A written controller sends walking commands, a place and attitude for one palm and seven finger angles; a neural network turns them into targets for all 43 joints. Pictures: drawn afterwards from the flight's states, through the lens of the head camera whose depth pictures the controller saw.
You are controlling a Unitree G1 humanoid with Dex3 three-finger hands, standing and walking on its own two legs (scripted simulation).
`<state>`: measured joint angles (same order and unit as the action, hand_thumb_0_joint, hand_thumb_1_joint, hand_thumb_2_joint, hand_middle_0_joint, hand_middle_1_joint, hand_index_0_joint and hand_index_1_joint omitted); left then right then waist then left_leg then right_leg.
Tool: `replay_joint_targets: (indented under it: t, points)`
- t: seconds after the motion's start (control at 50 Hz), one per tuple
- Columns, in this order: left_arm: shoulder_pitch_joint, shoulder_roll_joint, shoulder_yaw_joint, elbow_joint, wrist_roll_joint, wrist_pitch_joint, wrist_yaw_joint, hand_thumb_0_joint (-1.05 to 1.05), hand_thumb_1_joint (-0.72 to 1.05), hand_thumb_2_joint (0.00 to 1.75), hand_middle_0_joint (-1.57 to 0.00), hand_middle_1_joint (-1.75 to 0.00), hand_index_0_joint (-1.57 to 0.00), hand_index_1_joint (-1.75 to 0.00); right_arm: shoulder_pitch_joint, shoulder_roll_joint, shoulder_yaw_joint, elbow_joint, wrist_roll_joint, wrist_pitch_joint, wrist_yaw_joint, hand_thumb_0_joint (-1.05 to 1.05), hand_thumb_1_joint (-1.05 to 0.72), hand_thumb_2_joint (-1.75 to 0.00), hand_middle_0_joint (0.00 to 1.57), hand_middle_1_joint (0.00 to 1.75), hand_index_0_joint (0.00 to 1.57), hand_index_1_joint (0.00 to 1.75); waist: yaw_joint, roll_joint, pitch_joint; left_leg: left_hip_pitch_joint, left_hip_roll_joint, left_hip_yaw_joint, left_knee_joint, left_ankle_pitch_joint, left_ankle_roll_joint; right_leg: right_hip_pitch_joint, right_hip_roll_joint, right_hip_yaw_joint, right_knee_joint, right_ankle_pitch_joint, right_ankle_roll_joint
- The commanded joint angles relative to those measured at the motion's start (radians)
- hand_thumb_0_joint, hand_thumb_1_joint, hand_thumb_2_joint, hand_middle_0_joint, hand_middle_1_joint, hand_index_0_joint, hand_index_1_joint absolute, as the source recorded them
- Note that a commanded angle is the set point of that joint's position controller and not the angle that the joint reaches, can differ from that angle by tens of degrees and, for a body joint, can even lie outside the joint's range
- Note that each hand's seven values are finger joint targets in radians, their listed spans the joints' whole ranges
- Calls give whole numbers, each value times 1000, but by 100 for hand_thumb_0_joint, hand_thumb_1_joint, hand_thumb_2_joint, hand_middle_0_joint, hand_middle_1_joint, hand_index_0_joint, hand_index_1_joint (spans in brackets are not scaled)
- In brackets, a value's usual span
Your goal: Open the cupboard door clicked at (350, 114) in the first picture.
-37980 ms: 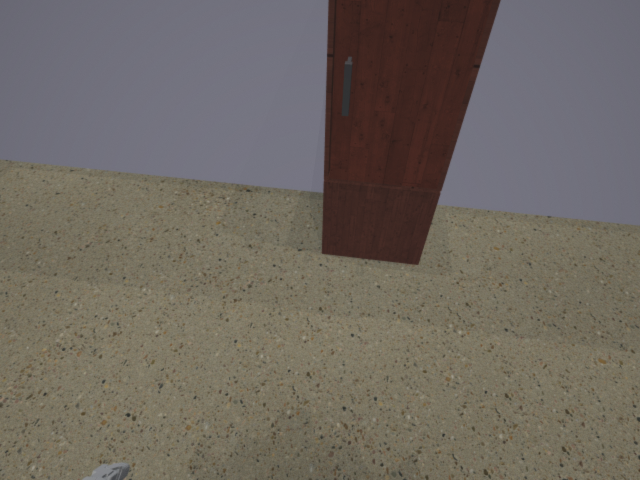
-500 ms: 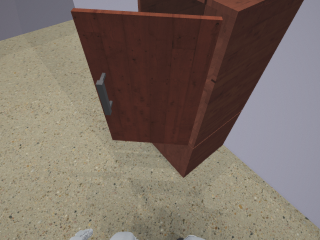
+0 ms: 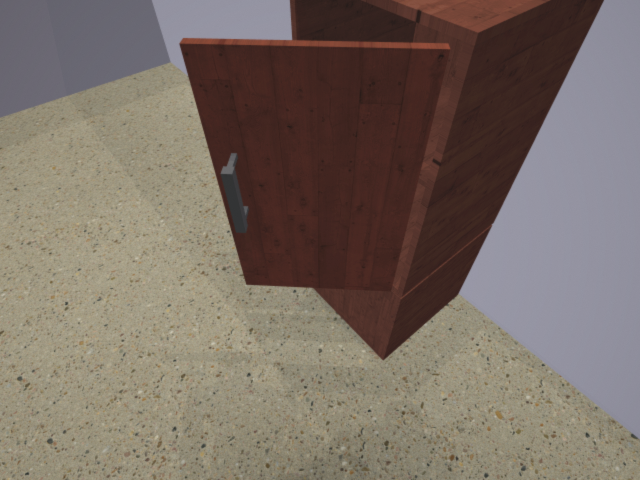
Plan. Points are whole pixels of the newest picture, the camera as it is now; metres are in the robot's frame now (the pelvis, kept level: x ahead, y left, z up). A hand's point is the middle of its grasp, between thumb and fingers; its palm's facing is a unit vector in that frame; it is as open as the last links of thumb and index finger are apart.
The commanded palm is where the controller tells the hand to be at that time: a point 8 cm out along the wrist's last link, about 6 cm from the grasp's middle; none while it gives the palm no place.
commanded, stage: come to a stop and stand still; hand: left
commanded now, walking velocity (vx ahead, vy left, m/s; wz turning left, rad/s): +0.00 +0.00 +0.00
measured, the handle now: (237, 194) +0.57 +0.19 -0.01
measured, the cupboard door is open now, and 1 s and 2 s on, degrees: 47 47 47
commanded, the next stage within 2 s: look again from close up in 0.36 s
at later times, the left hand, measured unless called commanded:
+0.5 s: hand out of the picture -0.04 +0.14 -0.18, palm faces +0.04 -0.99 -0.17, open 7.4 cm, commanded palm none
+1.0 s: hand out of the picture +0.02 +0.19 -0.18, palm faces +0.01 -0.98 -0.20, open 7.4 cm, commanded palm none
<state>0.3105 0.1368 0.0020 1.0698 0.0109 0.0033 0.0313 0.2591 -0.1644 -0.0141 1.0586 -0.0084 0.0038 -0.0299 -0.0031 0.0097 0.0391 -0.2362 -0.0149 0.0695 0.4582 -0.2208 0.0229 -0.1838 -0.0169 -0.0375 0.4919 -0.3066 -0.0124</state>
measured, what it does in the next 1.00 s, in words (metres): stands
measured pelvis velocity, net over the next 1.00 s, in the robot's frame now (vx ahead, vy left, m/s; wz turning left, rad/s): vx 0.00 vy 0.01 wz -0.01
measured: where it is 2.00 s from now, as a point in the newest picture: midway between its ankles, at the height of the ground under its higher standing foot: outside the picture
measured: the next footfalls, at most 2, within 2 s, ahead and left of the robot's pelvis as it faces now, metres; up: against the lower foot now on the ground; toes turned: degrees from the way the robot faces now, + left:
none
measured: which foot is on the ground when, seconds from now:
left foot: down 0.00-1.00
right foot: down 0.00-1.00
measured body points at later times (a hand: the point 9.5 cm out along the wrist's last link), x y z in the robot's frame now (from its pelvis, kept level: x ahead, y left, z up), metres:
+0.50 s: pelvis -0.02 -0.01 +0.00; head -0.01 -0.01 +0.45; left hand -0.04 +0.20 -0.16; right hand -0.05 -0.21 -0.16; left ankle +0.01 +0.10 -0.74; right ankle -0.03 -0.11 -0.74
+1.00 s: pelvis +0.00 +0.01 +0.00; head +0.00 +0.02 +0.45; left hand +0.02 +0.24 -0.16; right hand +0.01 -0.21 -0.16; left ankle +0.01 +0.10 -0.74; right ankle -0.03 -0.11 -0.74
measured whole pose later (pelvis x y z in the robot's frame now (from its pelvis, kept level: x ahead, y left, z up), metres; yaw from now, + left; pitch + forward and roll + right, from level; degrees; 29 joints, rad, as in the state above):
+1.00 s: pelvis +0.00 +0.01 +0.00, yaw -1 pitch -1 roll +0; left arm 0.28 0.17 -0.01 1.06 0.01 -0.01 0.04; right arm 0.27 -0.16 0.01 1.08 -0.02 -0.02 -0.02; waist -0.01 -0.01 0.02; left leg -0.23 -0.02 0.08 0.48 -0.23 0.05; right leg -0.17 -0.02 -0.03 0.49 -0.30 0.01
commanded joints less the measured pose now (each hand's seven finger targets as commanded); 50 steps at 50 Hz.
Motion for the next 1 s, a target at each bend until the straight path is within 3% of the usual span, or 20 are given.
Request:
replay_joint_targets:
  t: [0.0, 0.06, 0.12, 0.16, 0.28, 0.42, 0.44, 0.46, 0.48, 0.5, 0.54, 0.58, 0.6, 0.62, 0.66, 0.76, 0.82, 0.98]
  points:
    - [27, 108, 9, -26, 0, -28, 8, 0, 90, 90, -20, -30, -20, -30, 52, -76, -7, -3, 0, -19, 0, 0, -90, -90, 20, 30, 20, 30, -6, -102, -34, 94, 110, -84, -72, 139, -1, -35, -120, 111, -118, 284, -35]
    - [31, 101, 7, -14, -1, -20, 7, 0, 90, 90, -20, -30, -20, -30, 54, -68, 1, 21, -1, -17, 1, 0, -90, -90, 20, 30, 20, 30, 0, -28, 42, 54, 112, -103, -112, 64, 4, -74, -95, 112, -157, 75, -26]
    - [38, 96, 7, 1, -1, -13, 7, 0, 90, 90, -20, -30, -20, -30, 63, -57, 5, 37, -3, -11, 1, 0, -90, -90, 20, 30, 20, 30, 3, -4, 101, 10, 104, -110, -138, -34, 2, -98, -88, 113, -181, -23, -28]
    - [49, 96, 7, 7, -1, -13, 5, 0, 90, 90, -20, -30, -20, -30, 69, -54, 6, 41, -5, -11, 1, 0, -90, -90, 20, 30, 20, 30, 6, 0, 104, 5, 101, -111, -142, -52, 2, -104, -86, 113, -187, -39, -28]
    - [63, 85, 7, 14, -2, -18, 3, 0, 90, 90, -20, -30, -20, -30, 97, -45, 5, 49, -6, -15, -1, 0, -90, -90, 20, 30, 20, 30, 5, -3, 56, 16, 107, -118, -146, -48, 2, -82, -84, 106, -177, -16, -30]
    - [76, 68, 8, 23, -1, -22, 5, 0, 90, 90, -20, -30, -20, -30, 115, -32, 6, 59, -4, -19, -3, 0, -90, -90, 20, 30, 20, 30, 6, -10, 54, 18, 111, -114, -141, -20, 1, -78, -80, 103, -173, 11, -31]
    - [146, 95, -1, 46, 18, -50, 41, 0, 90, 90, -20, -30, -20, -30, -17, -83, 6, -14, 0, -34, 11, 0, -90, -90, 20, 30, 20, 30, 53, 15, 101, -56, 109, -77, 80, 41, -26, -96, -127, 161, -187, 279, -17]
    - [75, 144, 5, -8, 8, -53, 33, 0, 90, 90, -20, -30, -20, -30, 63, -27, 4, -37, -2, -17, 18, 0, -90, -90, 20, 30, 20, 30, -30, -4, 19, -15, 76, -81, 87, -97, -23, -132, -178, 217, -232, -63, -57]
    - [34, 140, 9, -31, 8, -49, 25, 0, 90, 90, -20, -30, -20, -30, 90, -29, 1, -21, -10, -12, 20, 0, -90, -90, 20, 30, 20, 30, -37, 26, 52, -8, 65, -73, 89, -97, -18, -200, -161, 206, -233, -233, -76]
    - [30, 137, 14, -37, 11, -59, 24, 0, 90, 90, -20, -30, -20, -30, 132, -24, 5, -20, -15, -17, 23, 0, -90, -90, 20, 30, 20, 30, -46, 16, -5, 10, 71, -71, 87, -21, -16, -166, -150, 167, -199, -124, -82]
    - [39, 109, 9, -37, 5, -59, 20, 0, 90, 90, -20, -30, -20, -30, 141, -30, 5, -26, -12, -26, 21, 0, -90, -90, 20, 30, 20, 30, -40, 8, -13, 9, 82, -91, 41, -1, -7, -146, -109, 135, -148, -87, -71]
    - [47, 91, 6, -34, 4, -50, 17, 0, 90, 90, -20, -30, -20, -30, 129, -43, 4, -36, -11, -29, 16, 0, -90, -90, 20, 30, 20, 30, -26, -13, 26, -39, 94, -119, -10, -44, 7, -141, -80, 115, -119, -106, -58]
    - [49, 88, 6, -34, 7, -47, 16, 0, 90, 90, -20, -30, -20, -30, 123, -45, 4, -38, -12, -32, 15, 0, -90, -90, 20, 30, 20, 30, -19, 22, 49, -61, 101, -129, -36, -36, 14, -128, -70, 101, -101, -68, -55]
    - [59, 87, 5, -31, 5, -46, 15, 0, 90, 90, -20, -30, -20, -30, 111, -50, 7, -40, -11, -35, 14, 0, -90, -90, 20, 30, 20, 30, -8, 20, 53, -71, 104, -141, -52, -28, 18, -111, -64, 101, -88, -39, -50]
    - [70, 85, 4, -29, 4, -44, 14, 0, 90, 90, -20, -30, -20, -30, 106, -62, 6, -42, -8, -40, 11, 0, -90, -90, 20, 30, 20, 30, -1, -19, 45, -73, 112, -148, -69, -10, 25, -82, -59, 95, -76, 6, -42]
    - [63, 99, 6, -30, 4, -40, 14, 0, 90, 90, -20, -30, -20, -30, 91, -85, 6, -26, -6, -47, 7, 0, -90, -90, 20, 30, 20, 30, 6, -38, 35, -34, 116, -144, -83, 53, 31, -55, -65, 87, -70, 76, -32]
    - [50, 117, 10, -35, 4, -37, 13, 0, 90, 90, -20, -30, -20, -30, 75, -97, 5, -19, -6, -48, 5, 0, -90, -90, 20, 30, 20, 30, 8, 2, 33, -22, 116, -139, -89, 73, 32, -45, -68, 85, -72, 93, -30]
    - [25, 144, 13, -38, 5, -32, 8, 0, 90, 90, -20, -30, -20, -30, 35, -120, 1, -12, -6, -48, 5, 0, -90, -90, 20, 30, 20, 30, 8, 8, 8, 15, 121, -131, -102, 77, 29, -33, -74, 91, -87, 114, -26]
